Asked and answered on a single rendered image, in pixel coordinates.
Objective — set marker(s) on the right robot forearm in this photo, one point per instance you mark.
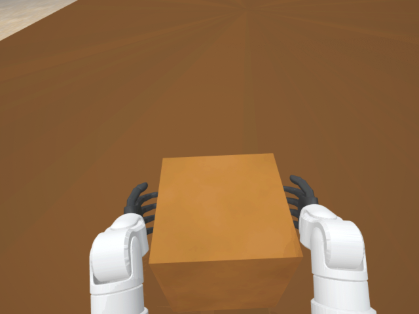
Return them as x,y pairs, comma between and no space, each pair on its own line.
338,262

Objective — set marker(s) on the carton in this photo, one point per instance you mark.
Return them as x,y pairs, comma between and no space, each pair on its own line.
223,236

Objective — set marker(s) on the left robot forearm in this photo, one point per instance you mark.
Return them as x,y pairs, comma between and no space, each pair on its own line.
116,267

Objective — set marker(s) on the left robot hand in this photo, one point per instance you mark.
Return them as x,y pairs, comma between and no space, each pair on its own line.
135,201

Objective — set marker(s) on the right robot hand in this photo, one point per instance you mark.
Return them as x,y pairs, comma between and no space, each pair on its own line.
305,195

